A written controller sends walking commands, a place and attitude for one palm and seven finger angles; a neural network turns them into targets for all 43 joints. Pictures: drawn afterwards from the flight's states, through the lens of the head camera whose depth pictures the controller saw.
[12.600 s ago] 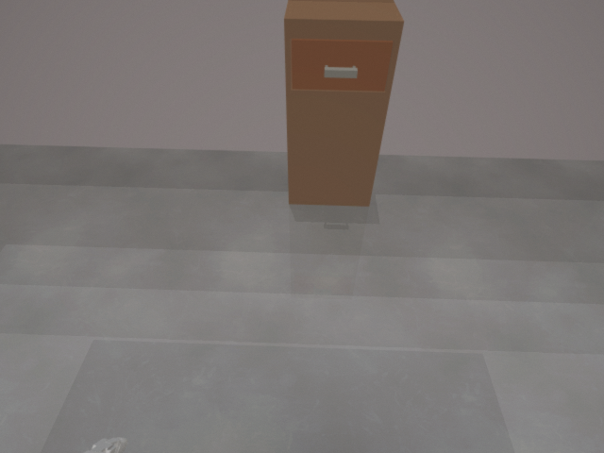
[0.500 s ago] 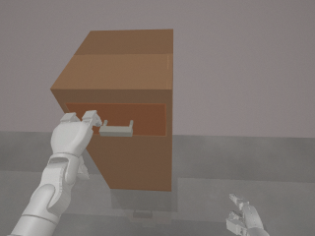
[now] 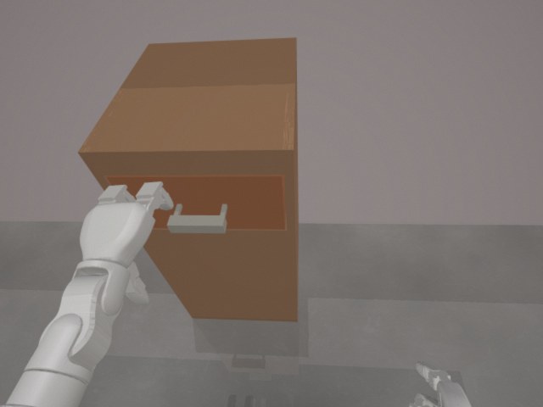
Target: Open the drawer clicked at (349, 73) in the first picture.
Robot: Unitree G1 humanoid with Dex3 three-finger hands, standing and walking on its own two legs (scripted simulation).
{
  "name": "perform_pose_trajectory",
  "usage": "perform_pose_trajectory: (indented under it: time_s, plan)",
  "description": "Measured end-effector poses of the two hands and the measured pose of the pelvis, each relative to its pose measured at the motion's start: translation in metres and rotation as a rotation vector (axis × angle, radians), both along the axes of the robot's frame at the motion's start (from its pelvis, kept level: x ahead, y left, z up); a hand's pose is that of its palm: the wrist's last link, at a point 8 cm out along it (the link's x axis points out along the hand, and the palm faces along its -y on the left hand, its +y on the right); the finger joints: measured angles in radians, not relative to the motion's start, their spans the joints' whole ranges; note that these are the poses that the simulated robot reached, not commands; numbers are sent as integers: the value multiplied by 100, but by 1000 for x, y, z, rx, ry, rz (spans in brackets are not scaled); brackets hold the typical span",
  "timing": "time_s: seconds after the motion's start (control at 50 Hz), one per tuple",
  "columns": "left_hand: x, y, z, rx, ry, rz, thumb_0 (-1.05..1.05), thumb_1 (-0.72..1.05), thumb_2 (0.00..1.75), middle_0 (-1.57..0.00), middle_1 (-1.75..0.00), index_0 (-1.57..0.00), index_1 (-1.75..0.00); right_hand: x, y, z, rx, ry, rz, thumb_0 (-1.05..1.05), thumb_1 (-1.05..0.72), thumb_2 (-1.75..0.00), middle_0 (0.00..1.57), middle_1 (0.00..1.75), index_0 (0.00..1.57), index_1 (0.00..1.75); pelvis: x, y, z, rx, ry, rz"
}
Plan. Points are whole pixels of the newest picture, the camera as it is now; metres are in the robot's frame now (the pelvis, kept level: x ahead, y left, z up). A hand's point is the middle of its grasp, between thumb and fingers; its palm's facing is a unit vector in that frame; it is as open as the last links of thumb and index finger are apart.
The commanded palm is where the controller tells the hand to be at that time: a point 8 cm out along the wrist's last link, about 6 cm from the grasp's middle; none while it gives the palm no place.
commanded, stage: move the hooked fingers above the handle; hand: left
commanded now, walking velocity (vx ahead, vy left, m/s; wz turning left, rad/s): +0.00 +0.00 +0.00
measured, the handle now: (199, 216) +0.48 +0.23 -0.07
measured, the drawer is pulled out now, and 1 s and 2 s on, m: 0.00 0.00 0.00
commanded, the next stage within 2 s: none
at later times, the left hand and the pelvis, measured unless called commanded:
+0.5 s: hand (157, 241) +0.33 +0.23 +0.05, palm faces +0.00 -0.06 -1.00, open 13.9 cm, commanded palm +0.31 +0.23 +0.10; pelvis +0.00 -0.02 -0.01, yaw +0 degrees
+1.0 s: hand (175, 234) +0.37 +0.22 +0.01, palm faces -0.07 -0.04 -1.00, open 13.9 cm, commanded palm +0.36 +0.22 +0.07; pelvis +0.00 -0.01 -0.01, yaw -1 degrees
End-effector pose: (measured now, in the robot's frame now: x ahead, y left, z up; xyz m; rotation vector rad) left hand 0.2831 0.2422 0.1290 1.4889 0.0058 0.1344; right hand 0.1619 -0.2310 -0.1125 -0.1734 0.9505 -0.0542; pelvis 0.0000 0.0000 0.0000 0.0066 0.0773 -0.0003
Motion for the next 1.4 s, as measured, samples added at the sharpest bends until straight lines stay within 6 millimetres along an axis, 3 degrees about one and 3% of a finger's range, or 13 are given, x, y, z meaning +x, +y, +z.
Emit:
perform_pose_trajectory:
  time_s: [0.1,0.26,0.34,0.48,0.7,0.92,1.16,1.4]
  plan:
    - [3,-4,-4,-8,50,40,0,-49,30,-32,-120,-31,-120,7,-1,2,19,-30,-3,1,-90,-90,20,30,19,30,0,-5,0,4,-5,-1]
    - [7,-25,-20,-12,98,-34,0,-49,30,-32,-120,-32,-120,14,-8,7,1,-63,8,1,-90,-90,20,30,20,30,-1,-14,-1,8,-5,1]
    - [13,-22,-22,4,80,-29,0,-49,30,-32,-120,-32,-120,11,-14,5,-10,-53,-3,1,-90,-90,20,30,20,30,-2,-18,-3,9,6,3]
    - [27,-11,-24,22,82,26,0,-49,30,-32,-120,-32,-120,-5,-27,-3,-22,-8,-39,1,-90,-90,20,30,20,30,-2,-21,-5,8,30,4]
    - [44,-28,-44,11,116,-61,0,-49,30,-32,-120,-32,-120,-35,-39,-12,-48,64,-97,1,-90,-90,20,30,20,30,-2,-18,-9,10,61,-5]
    - [66,-15,-51,40,112,9,0,-49,30,-32,-120,-31,-120,-60,-35,-21,-35,117,-140,1,-90,-90,20,30,20,30,-4,-12,-12,6,95,-11]
    - [90,-32,-65,34,106,-100,0,-49,30,-32,-120,-32,-120,-82,-36,-25,-67,167,-167,1,-90,-90,20,30,20,30,-6,-6,-17,1,132,-10]
    - [107,-21,-83,62,161,-9,0,-49,30,-32,-120,-31,-120,-110,-34,-32,-57,247,-204,1,-90,-90,20,30,20,30,-6,-4,-20,-1,171,-21]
